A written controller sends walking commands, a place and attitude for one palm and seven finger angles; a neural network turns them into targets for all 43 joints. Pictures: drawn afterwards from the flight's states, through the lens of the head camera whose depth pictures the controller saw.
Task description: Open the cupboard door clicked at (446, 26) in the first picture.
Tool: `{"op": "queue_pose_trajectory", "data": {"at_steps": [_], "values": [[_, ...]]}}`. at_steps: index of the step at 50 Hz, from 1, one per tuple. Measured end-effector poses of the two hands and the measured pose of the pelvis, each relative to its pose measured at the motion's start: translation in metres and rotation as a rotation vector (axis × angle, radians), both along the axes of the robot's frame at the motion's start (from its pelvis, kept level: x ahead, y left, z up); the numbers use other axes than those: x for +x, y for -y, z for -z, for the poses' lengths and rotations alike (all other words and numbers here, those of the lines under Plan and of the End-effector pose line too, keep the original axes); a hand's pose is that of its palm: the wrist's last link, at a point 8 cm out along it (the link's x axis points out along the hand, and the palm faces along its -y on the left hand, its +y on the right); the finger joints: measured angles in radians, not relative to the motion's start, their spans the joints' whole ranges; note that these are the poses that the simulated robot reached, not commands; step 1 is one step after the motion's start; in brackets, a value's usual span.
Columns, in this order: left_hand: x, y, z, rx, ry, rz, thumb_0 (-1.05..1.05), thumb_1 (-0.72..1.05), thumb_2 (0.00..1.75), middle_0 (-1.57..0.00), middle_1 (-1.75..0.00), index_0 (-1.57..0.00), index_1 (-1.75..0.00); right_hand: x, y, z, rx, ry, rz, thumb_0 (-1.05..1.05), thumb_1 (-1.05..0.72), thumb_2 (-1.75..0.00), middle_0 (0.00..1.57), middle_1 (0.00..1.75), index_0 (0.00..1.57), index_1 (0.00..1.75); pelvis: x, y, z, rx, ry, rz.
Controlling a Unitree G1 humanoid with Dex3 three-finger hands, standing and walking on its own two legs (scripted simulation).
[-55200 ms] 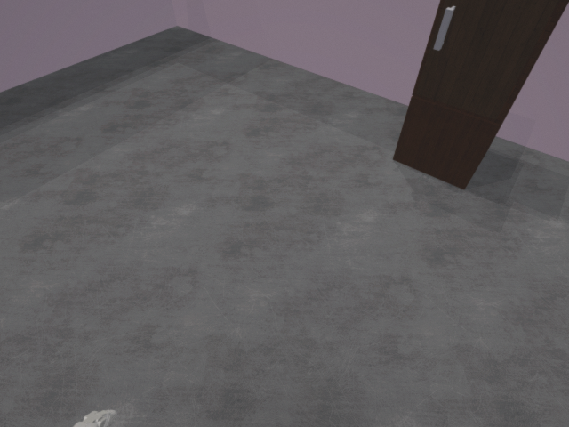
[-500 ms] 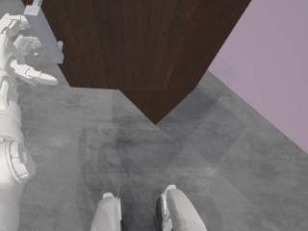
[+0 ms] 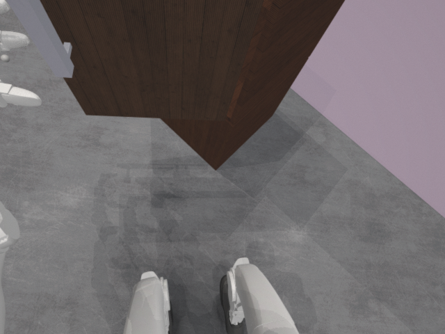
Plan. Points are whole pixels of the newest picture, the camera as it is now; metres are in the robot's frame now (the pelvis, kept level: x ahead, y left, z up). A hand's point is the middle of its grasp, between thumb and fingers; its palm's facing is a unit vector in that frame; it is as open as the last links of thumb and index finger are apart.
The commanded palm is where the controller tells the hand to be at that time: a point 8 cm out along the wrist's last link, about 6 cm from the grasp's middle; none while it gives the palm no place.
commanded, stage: move the hooked fingers beside the handle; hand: left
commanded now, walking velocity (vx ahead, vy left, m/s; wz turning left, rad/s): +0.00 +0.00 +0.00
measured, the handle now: (48, 26) +0.60 +0.22 +0.07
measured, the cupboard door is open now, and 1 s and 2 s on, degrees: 45 45 45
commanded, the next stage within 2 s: slide the fingers in behind the handle in 1.14 s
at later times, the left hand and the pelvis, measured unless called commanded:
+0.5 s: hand out of the picture +0.53 +0.29 +0.08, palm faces -0.02 -1.00 -0.01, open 14.0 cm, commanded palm +0.53 +0.31 +0.07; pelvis +0.00 +0.01 +0.00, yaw +0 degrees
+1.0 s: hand out of the picture +0.53 +0.28 +0.08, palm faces -0.01 -1.00 -0.01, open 14.0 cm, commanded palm +0.53 +0.31 +0.07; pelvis +0.00 +0.00 +0.00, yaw +0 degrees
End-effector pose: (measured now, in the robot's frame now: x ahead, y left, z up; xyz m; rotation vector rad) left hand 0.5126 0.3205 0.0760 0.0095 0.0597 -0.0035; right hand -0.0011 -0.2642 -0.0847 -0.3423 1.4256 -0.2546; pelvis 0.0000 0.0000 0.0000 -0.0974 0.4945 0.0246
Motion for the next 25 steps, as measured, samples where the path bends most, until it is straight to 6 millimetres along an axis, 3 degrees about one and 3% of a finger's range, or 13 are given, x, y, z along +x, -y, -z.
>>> {"op": "queue_pose_trajectory", "data": {"at_steps": [18, 25], "values": [[0.001, -0.022, -0.003, -0.002, 0.015, -0.006, -0.02, -0.5, 0.3, -0.3, -1.2, -0.3, -1.2, -0.005, -0.011, -0.004, -0.003, -0.025, 0.004, 0.0, -0.91, -0.9, 0.2, 0.3, 0.2, 0.3, 0.001, -0.008, 0.0, -0.014, -0.012, 0.0], [0.0, -0.019, -0.007, -0.003, 0.014, 0.013, -0.01, -0.5, 0.3, -0.3, -1.2, -0.3, -1.2, -0.001, -0.013, -0.007, 0.005, -0.023, 0.0, 0.0, -0.91, -0.9, 0.2, 0.3, 0.2, 0.3, 0.004, -0.008, -0.004, -0.014, -0.006, -0.004]]}}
